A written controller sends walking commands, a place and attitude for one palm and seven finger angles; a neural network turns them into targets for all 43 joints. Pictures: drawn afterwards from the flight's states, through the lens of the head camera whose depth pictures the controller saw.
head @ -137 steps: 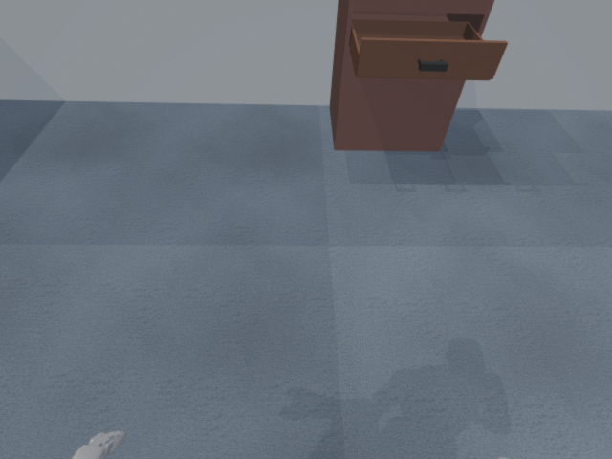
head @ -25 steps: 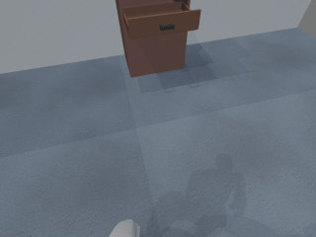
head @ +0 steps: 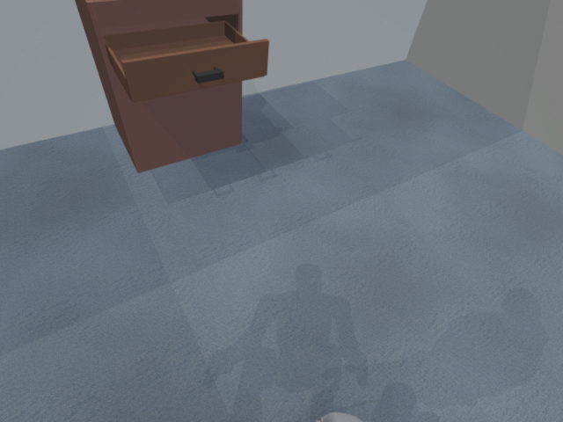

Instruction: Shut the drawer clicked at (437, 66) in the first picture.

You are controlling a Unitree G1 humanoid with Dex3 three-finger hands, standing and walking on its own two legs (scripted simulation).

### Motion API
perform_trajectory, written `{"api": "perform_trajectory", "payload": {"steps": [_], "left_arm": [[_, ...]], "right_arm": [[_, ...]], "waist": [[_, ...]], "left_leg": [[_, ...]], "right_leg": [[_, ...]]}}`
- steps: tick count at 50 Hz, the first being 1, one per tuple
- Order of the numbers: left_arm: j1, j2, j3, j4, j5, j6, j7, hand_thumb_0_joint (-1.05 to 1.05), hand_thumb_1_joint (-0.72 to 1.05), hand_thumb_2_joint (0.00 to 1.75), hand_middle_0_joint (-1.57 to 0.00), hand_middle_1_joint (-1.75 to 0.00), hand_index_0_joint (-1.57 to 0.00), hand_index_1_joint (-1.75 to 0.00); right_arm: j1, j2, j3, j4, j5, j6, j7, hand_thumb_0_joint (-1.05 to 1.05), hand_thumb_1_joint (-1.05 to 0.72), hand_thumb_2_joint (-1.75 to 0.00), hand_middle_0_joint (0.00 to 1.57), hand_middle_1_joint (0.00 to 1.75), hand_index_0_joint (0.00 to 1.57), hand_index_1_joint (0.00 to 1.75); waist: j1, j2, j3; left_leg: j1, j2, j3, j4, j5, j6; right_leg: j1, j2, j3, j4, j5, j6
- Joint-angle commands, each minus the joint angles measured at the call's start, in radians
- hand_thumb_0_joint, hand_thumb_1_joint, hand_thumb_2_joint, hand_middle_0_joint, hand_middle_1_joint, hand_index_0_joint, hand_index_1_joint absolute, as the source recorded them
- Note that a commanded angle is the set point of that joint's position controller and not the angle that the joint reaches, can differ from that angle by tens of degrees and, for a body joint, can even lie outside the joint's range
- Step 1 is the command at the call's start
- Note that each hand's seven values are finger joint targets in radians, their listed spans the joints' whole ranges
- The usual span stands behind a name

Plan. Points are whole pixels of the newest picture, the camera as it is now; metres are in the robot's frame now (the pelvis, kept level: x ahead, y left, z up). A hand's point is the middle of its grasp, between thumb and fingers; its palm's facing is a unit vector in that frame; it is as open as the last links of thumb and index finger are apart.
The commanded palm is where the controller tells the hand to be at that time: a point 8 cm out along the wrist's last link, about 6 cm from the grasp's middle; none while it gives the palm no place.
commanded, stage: walk to a spot facing it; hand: left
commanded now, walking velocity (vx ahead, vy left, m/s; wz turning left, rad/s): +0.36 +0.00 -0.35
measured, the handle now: (207, 73) +1.24 +0.36 -0.15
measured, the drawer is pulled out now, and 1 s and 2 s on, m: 0.28 0.28 0.28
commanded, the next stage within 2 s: turn to face it in 1.78 s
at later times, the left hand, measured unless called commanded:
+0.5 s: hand (236, 310) +0.35 +0.10 -0.17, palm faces -0.13 -0.98 -0.16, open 7.2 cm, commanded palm none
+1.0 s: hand (218, 268) +0.45 +0.16 -0.18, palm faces -0.15 -0.98 -0.14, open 7.4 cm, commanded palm none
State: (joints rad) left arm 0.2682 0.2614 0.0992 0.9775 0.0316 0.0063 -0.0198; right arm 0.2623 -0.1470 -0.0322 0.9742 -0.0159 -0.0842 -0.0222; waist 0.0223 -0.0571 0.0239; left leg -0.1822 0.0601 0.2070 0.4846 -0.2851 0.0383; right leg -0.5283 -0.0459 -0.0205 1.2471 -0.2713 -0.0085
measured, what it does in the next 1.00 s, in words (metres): walks ahead: right foot, then left foot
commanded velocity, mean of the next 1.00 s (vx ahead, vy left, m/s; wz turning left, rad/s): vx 0.37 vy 0.00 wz -0.18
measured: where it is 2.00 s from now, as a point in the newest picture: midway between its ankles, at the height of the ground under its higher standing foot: (316, 281)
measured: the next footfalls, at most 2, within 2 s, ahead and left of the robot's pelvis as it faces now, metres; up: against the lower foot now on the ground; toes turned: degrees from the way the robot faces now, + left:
right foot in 0.36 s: +0.28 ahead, -0.13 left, +0.00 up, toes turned -16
left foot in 0.82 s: +0.52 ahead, +0.07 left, +0.00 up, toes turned +0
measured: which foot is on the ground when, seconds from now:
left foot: down 0.00-0.38, up 0.40-0.80, down 0.82-1.00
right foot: up 0.00-0.34, down 0.36-0.84, up 0.86-1.00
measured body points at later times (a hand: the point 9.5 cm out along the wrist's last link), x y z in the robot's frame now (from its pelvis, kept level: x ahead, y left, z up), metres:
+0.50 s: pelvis +0.22 -0.05 -0.01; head +0.24 -0.05 +0.44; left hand +0.36 +0.16 -0.16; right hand +0.10 -0.23 -0.16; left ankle +0.14 +0.10 -0.64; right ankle +0.24 -0.12 -0.74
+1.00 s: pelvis +0.44 -0.01 +0.00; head +0.44 +0.00 +0.45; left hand +0.46 +0.21 -0.17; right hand +0.44 -0.26 -0.14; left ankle +0.47 +0.07 -0.74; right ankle +0.36 -0.13 -0.64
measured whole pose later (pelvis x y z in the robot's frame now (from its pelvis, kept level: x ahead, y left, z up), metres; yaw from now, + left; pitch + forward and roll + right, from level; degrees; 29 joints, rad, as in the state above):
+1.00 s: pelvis +0.44 -0.01 +0.00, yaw -14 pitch -2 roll -1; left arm 0.35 0.17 0.06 1.11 0.02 -0.01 -0.01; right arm 0.24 -0.15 -0.04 1.02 -0.02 -0.08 -0.02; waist 0.02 -0.04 0.04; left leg -0.21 0.08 0.22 0.51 -0.26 0.03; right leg -0.44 -0.07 -0.05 1.21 -0.33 -0.02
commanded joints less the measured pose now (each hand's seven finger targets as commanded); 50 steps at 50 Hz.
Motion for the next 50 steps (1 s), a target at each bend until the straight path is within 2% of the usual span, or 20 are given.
{"api": "perform_trajectory", "payload": {"steps": [1, 6, 11, 14, 16, 17, 18, 19, 20, 22, 24, 26, 32, 37, 40, 41, 42, 43, 46, 50], "left_arm": [[0.02, -0.036, -0.013, -0.054, 0.01, 0.009, -0.022, 0.0, 0.9, 0.9, -0.2, -0.3, -0.2, -0.3], [-0.141, -0.049, -0.032, -0.093, 0.008, 0.005, -0.027, 0.0, 0.9, 0.9, -0.2, -0.3, -0.2, -0.3], [-0.299, -0.062, -0.05, -0.12, 0.0, -0.011, -0.025, 0.0, 0.9, 0.9, -0.2, -0.3, -0.2, -0.3], [-0.239, -0.043, -0.046, -0.1, -0.001, -0.024, -0.016, 0.0, 0.9, 0.9, -0.2, -0.3, -0.2, -0.3], [-0.036, -0.002, -0.031, -0.033, 0.004, -0.04, -0.007, 0.0, 0.9, 0.9, -0.2, -0.3, -0.2, -0.3], [0.102, 0.061, -0.012, 0.014, 0.009, -0.054, 0.001, 0.0, 0.9, 0.9, -0.2, -0.3, -0.2, -0.3], [0.223, 0.166, 0.014, 0.042, 0.001, -0.063, 0.018, 0.0, 0.9, 0.9, -0.2, -0.3, -0.2, -0.3], [0.241, 0.205, 0.019, 0.056, -0.023, -0.055, 0.024, 0.0, 0.9, 0.9, -0.2, -0.3, -0.2, -0.3], [0.169, 0.185, 0.015, 0.046, -0.027, -0.049, 0.029, 0.0, 0.9, 0.9, -0.2, -0.3, -0.2, -0.3], [0.05, 0.093, -0.013, 0.028, -0.027, -0.062, 0.03, 0.0, 0.9, 0.9, -0.2, -0.3, -0.2, -0.3], [-0.01, 0.033, -0.029, 0.026, -0.018, -0.075, 0.035, 0.0, 0.9, 0.9, -0.2, -0.3, -0.2, -0.3], [0.001, 0.0, -0.031, 0.033, -0.01, -0.085, 0.034, 0.0, 0.9, 0.9, -0.2, -0.3, -0.2, -0.3], [0.064, 0.017, -0.032, 0.056, -0.011, -0.091, 0.028, 0.0, 0.9, 0.9, -0.2, -0.3, -0.2, -0.3], [0.131, 0.06, -0.028, 0.076, -0.008, -0.085, 0.028, 0.0, 0.9, 0.9, -0.2, -0.3, -0.2, -0.3], [0.107, 0.07, -0.023, 0.078, -0.014, -0.082, 0.028, 0.0, 0.9, 0.9, -0.2, -0.3, -0.2, -0.3], [0.12, 0.03, -0.028, 0.064, -0.022, -0.081, 0.022, 0.0, 0.9, 0.9, -0.2, -0.3, -0.2, -0.3], [0.124, -0.018, -0.042, 0.039, -0.03, -0.085, 0.011, 0.0, 0.9, 0.9, -0.2, -0.3, -0.2, -0.3], [0.062, 0.022, -0.037, 0.017, -0.02, -0.083, 0.016, 0.0, 0.9, 0.9, -0.2, -0.3, -0.2, -0.3], [0.022, -0.015, -0.028, 0.044, -0.008, -0.062, 0.002, 0.0, 0.9, 0.9, -0.2, -0.3, -0.2, -0.3], [0.088, -0.07, -0.029, 0.063, -0.001, -0.022, 0.0, 0.0, 0.9, 0.9, -0.2, -0.3, -0.2, -0.3]], "right_arm": [[0.098, -0.116, -0.025, -0.004, -0.003, -0.021, -0.004, 0.0, -0.9, -0.9, 0.2, 0.3, 0.2, 0.3], [0.205, -0.134, -0.019, 0.052, -0.005, -0.021, -0.006, 0.0, -0.9, -0.9, 0.2, 0.3, 0.2, 0.3], [0.31, -0.142, -0.015, 0.107, -0.015, -0.007, -0.006, 0.0, -0.9, -0.9, 0.2, 0.3, 0.2, 0.3], [0.313, -0.162, -0.017, 0.122, -0.014, 0.001, -0.005, 0.0, -0.9, -0.9, 0.2, 0.3, 0.2, 0.3], [0.267, -0.186, -0.02, 0.118, -0.005, 0.005, -0.004, 0.0, -0.9, -0.9, 0.2, 0.3, 0.2, 0.3], [0.254, -0.172, -0.019, 0.107, 0.004, 0.006, 0.006, 0.0, -0.9, -0.9, 0.2, 0.3, 0.2, 0.3], [0.294, -0.102, -0.007, 0.081, 0.019, 0.004, 0.011, 0.0, -0.9, -0.9, 0.2, 0.3, 0.2, 0.3], [0.224, -0.103, -0.01, 0.056, 0.021, 0.004, 0.004, 0.0, -0.9, -0.9, 0.2, 0.3, 0.2, 0.3], [0.172, -0.107, -0.019, 0.054, 0.018, 0.006, 0.004, 0.0, -0.9, -0.9, 0.2, 0.3, 0.2, 0.3], [0.122, -0.08, -0.021, 0.055, 0.004, 0.024, 0.012, 0.0, -0.9, -0.9, 0.2, 0.3, 0.2, 0.3], [0.173, -0.04, -0.018, 0.082, -0.008, 0.048, 0.013, 0.0, -0.9, -0.9, 0.2, 0.3, 0.2, 0.3], [0.206, -0.019, -0.021, 0.089, -0.012, 0.061, 0.017, 0.0, -0.9, -0.9, 0.2, 0.3, 0.2, 0.3], [-0.002, -0.04, -0.024, 0.009, -0.011, 0.051, 0.044, 0.0, -0.9, -0.9, 0.2, 0.3, 0.2, 0.3], [-0.136, -0.074, -0.022, -0.044, -0.009, 0.033, 0.056, 0.0, -0.9, -0.9, 0.2, 0.3, 0.2, 0.3], [0.051, -0.128, -0.036, 0.017, -0.017, 0.016, 0.04, 0.0, -0.9, -0.9, 0.2, 0.3, 0.2, 0.3], [0.204, -0.218, -0.059, 0.054, -0.028, 0.008, 0.027, 0.0, -0.9, -0.9, 0.2, 0.3, 0.2, 0.3], [0.318, -0.325, -0.08, 0.079, -0.029, 0.008, 0.02, 0.0, -0.9, -0.9, 0.2, 0.3, 0.2, 0.3], [0.316, -0.314, -0.071, 0.078, -0.015, 0.02, 0.013, 0.0, -0.9, -0.9, 0.2, 0.3, 0.2, 0.3], [0.099, -0.167, -0.035, 0.031, -0.012, 0.007, 0.008, 0.0, -0.9, -0.9, 0.2, 0.3, 0.2, 0.3], [0.083, -0.118, -0.026, 0.047, -0.004, -0.008, 0.003, 0.0, -0.9, -0.9, 0.2, 0.3, 0.2, 0.3]], "waist": [[0.002, 0.159, 0.079], [-0.039, 0.144, 0.091], [-0.101, 0.176, 0.115], [-0.063, 0.191, 0.059], [0.036, 0.187, -0.061], [0.099, 0.13, -0.152], [0.122, -0.111, -0.291], [0.117, -0.087, -0.3], [0.096, -0.012, -0.179], [0.023, 0.051, -0.022], [-0.044, 0.068, 0.037], [-0.074, 0.007, 0.041], [-0.025, -0.082, 0.078], [0.012, -0.062, 0.103], [-0.089, 0.05, 0.002], [-0.146, 0.218, -0.099], [-0.161, 0.442, -0.169], [-0.161, 0.334, -0.136], [-0.072, 0.166, 0.063], [-0.01, 0.171, 0.067]], "left_leg": [[0.01, 0.249, -0.151, -0.31, 0.199, 0.063], [0.173, 0.24, -0.081, -0.283, 0.434, 0.057], [0.248, 0.25, -0.022, -0.239, 0.615, 0.065], [0.284, 0.275, 0.013, -0.112, 0.92, 0.063], [0.237, 0.245, 0.052, 0.137, 0.987, 0.024], [0.027, 0.217, 0.065, 0.363, 0.777, -0.012], [-0.298, 0.068, 0.071, 0.69, -0.015, -0.063], [-0.422, 0.004, -0.068, 0.9, -0.314, -0.059], [-0.445, 0.061, -0.144, 0.929, -0.227, -0.04], [-0.415, 0.118, -0.177, 0.853, -0.091, -0.053], [-0.331, 0.132, -0.169, 0.756, -0.044, -0.06], [-0.303, 0.126, -0.147, 0.667, -0.011, -0.075], [-0.356, 0.114, -0.121, 0.36, 0.091, -0.083], [-0.3, 0.063, -0.074, 0.185, 0.058, -0.058], [0.035, 0.007, -0.035, 0.024, 0.079, -0.03], [0.277, 0.163, -0.249, -0.043, 0.054, 0.029], [0.424, 0.424, -0.586, -0.177, 0.098, 0.13], [0.376, 0.452, -0.64, -0.221, 0.045, 0.156], [0.072, 0.35, -0.387, -0.293, -0.038, 0.097], [-0.024, 0.268, -0.164, -0.324, 0.078, 0.068]], "right_leg": [[-0.16, -0.062, 0.034, -0.024, 0.121, 0.026], [-0.227, -0.061, -0.032, -0.243, 0.173, 0.028], [-0.125, -0.016, -0.113, -0.511, 0.107, -0.01], [0.024, 0.04, -0.15, -0.595, 0.011, -0.057], [0.307, 0.081, -0.17, -0.701, 0.062, -0.084], [0.6, -0.002, -0.077, -0.728, 0.144, -0.121], [0.888, -0.309, 0.356, -0.771, 0.247, -0.242], [0.893, -0.406, 0.548, -0.875, 0.364, -0.319], [0.748, -0.388, 0.452, -0.92, 0.235, -0.315], [0.457, -0.304, 0.318, -0.979, 0.222, -0.221], [0.282, -0.242, 0.181, -1.028, 0.229, -0.181], [0.226, -0.196, 0.099, -1.04, 0.239, -0.166], [0.296, -0.172, 0.091, -1.056, 0.144, -0.169], [0.391, -0.197, 0.121, -1.009, 0.216, -0.152], [0.338, -0.132, 0.033, -0.719, 0.42, -0.108], [0.177, -0.048, -0.029, -0.453, 0.307, -0.056], [-0.049, 0.07, -0.095, -0.127, -0.247, -0.015], [-0.103, 0.033, 0.013, -0.003, -0.291, -0.032], [-0.107, -0.066, 0.034, 0.037, -0.085, -0.022], [-0.047, -0.082, 0.009, -0.052, 0.035, 0.006]]}}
